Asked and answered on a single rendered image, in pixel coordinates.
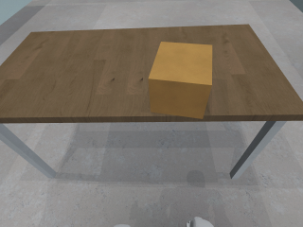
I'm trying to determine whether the table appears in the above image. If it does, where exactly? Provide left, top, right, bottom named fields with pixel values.
left=0, top=24, right=303, bottom=180

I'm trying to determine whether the carton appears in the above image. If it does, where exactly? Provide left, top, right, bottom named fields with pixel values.
left=148, top=42, right=213, bottom=119

